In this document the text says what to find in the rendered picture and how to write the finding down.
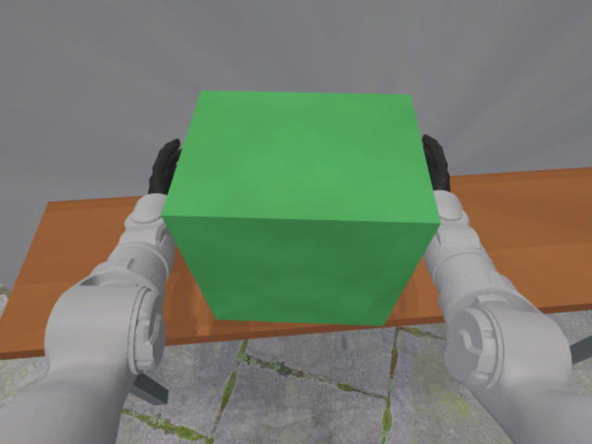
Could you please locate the robot right upper arm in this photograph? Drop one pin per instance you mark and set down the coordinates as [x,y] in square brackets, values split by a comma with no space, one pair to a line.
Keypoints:
[517,364]

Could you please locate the robot right forearm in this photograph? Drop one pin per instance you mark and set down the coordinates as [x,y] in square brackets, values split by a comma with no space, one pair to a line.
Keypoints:
[461,269]

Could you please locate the robot left upper arm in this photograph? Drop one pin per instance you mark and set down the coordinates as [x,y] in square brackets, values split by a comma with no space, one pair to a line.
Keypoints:
[101,338]

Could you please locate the left robot hand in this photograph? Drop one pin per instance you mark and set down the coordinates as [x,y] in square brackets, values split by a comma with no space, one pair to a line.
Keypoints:
[164,168]

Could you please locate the carton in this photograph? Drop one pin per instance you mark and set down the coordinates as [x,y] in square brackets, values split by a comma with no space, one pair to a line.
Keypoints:
[302,207]

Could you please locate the right robot hand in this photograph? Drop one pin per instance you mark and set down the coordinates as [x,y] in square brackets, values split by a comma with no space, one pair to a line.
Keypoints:
[437,164]

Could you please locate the table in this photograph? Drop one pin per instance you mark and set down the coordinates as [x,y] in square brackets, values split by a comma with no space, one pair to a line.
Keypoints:
[536,227]

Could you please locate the robot left forearm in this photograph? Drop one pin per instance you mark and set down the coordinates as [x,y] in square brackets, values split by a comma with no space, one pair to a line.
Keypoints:
[144,255]

